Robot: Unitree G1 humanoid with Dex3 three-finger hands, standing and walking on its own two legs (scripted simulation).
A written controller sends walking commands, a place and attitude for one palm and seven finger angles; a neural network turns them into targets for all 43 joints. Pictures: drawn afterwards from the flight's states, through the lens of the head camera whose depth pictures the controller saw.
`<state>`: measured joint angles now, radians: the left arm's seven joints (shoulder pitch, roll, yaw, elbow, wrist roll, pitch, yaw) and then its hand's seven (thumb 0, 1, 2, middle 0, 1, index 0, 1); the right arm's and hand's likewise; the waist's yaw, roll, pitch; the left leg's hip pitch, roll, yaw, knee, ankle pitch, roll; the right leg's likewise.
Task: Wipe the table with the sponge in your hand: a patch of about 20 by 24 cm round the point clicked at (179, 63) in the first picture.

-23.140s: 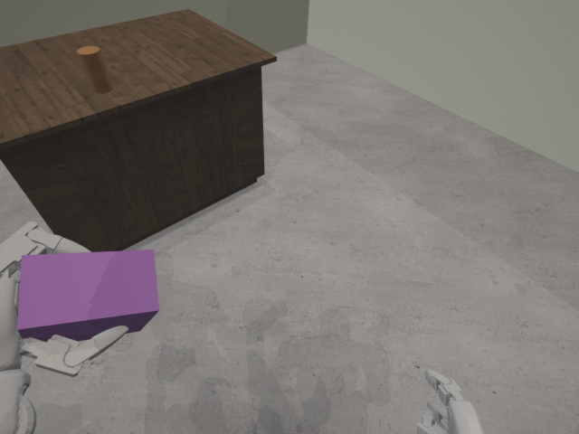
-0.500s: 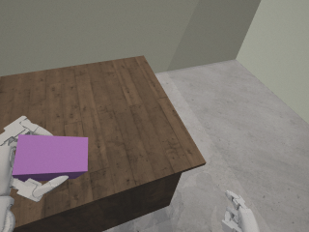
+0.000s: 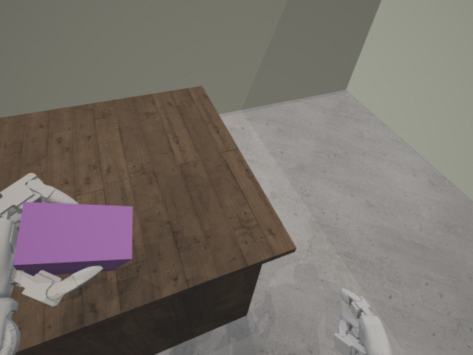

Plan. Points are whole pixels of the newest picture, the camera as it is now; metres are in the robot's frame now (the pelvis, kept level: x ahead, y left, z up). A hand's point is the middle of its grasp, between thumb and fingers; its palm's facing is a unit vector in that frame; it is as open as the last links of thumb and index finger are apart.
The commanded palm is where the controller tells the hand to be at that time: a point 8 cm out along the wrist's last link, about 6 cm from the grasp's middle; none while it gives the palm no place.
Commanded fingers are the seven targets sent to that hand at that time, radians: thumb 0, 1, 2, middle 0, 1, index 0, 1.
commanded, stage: shuffle to correct the standing spot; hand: left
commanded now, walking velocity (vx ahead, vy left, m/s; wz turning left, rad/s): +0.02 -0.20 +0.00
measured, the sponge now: (91, 241) +0.22 +0.21 +0.14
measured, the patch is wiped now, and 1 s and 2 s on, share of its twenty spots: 0.00 0.00 0.00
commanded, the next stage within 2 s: none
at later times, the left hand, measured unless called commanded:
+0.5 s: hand (97, 237) +0.22 +0.20 +0.16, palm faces +0.32 -0.87 -0.37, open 10.2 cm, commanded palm +0.17 +0.24 +0.17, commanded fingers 0.00 0.10 1.30 -1.20 -1.60 -1.20 -1.60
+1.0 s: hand (92, 234) +0.22 +0.21 +0.16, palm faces +0.32 -0.87 -0.36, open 10.2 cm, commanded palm +0.17 +0.25 +0.17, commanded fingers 0.00 0.10 1.30 -1.20 -1.60 -1.20 -1.60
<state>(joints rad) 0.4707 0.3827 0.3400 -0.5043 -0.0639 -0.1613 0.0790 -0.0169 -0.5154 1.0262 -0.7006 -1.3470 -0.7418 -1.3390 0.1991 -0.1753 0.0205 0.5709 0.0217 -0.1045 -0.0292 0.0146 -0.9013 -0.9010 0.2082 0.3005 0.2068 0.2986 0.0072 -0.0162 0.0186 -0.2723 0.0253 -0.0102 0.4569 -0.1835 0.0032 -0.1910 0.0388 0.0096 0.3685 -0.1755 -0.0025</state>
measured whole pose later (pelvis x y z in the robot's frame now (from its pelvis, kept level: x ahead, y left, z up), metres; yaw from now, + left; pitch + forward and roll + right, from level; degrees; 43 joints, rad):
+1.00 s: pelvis +0.01 -0.03 +0.00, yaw +0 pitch +0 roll -2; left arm 0.49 0.39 0.33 -0.52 -0.11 -0.08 0.09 -0.02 -0.52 1.03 -0.70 -1.35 -0.74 -1.34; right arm 0.19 -0.19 0.02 0.57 0.04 -0.04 -0.05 0.01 -0.90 -0.90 0.21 0.30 0.20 0.30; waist 0.00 0.01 0.01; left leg -0.27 0.07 -0.03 0.49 -0.22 -0.05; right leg -0.19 0.09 -0.01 0.41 -0.22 -0.05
